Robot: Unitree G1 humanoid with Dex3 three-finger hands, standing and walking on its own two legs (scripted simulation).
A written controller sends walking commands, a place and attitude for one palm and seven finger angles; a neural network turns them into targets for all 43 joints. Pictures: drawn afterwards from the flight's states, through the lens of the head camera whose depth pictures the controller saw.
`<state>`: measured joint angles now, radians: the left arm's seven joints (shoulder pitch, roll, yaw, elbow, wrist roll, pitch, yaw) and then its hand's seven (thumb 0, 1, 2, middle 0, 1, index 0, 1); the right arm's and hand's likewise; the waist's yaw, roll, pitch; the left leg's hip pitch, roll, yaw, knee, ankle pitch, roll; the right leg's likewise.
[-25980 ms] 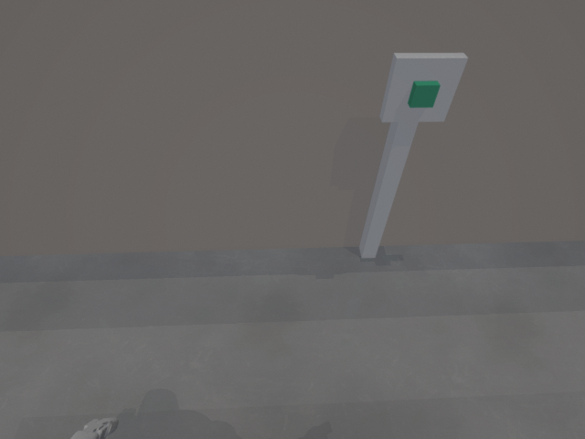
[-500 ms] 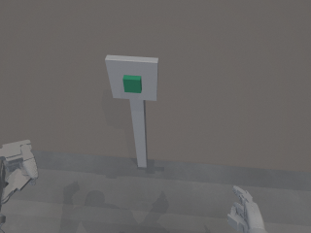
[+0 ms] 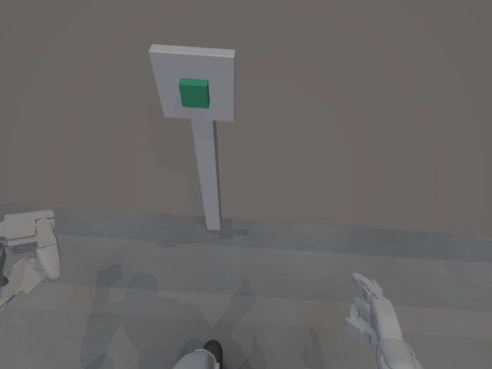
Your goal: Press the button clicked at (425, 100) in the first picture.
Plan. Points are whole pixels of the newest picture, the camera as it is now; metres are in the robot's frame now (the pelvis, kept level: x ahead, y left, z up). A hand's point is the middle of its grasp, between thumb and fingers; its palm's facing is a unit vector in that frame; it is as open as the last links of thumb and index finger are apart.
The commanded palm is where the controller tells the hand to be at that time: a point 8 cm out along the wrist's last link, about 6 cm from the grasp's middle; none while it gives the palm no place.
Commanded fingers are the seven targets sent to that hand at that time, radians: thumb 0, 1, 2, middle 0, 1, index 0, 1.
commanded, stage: step back with the hand held close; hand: left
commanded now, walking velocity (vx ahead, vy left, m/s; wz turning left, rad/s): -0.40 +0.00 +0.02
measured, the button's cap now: (195, 92) +0.67 +0.16 +0.02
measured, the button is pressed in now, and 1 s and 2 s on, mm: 0 0 0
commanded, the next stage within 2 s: stop stepping back and stand still in 0.18 s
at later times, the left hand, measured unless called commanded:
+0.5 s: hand out of the picture +0.03 +0.23 +0.19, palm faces +0.37 -0.78 -0.51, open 3.1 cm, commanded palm -0.02 +0.27 +0.18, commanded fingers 0.00 0.90 0.90 -1.30 -1.50 -1.30 -1.50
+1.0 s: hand out of the picture -0.02 +0.24 +0.18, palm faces +0.44 -0.76 -0.47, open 3.1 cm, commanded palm -0.08 +0.28 +0.18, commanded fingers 0.00 0.90 0.90 -1.30 -1.50 -1.30 -1.50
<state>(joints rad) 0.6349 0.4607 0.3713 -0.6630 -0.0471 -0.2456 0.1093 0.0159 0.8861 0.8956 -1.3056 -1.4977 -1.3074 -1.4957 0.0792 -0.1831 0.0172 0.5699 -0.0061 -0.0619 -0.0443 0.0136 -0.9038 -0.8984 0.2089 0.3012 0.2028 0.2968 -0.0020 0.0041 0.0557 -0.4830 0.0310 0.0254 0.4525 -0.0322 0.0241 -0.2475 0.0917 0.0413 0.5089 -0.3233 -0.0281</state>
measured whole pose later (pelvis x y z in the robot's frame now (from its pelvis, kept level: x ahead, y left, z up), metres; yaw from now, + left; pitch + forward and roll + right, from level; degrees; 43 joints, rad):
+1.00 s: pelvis -0.20 +0.00 -0.01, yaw +3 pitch -2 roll +0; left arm 0.58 0.41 0.37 -0.54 -0.01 -0.23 0.16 0.01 0.89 0.90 -1.31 -1.50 -1.31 -1.50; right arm 0.27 -0.20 0.01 0.66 -0.01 -0.12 -0.06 0.01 -0.90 -0.90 0.21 0.30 0.20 0.30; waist -0.01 0.01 -0.03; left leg -0.41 0.03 0.01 0.91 -0.41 0.01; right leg -0.31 0.01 -0.10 0.62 -0.28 -0.07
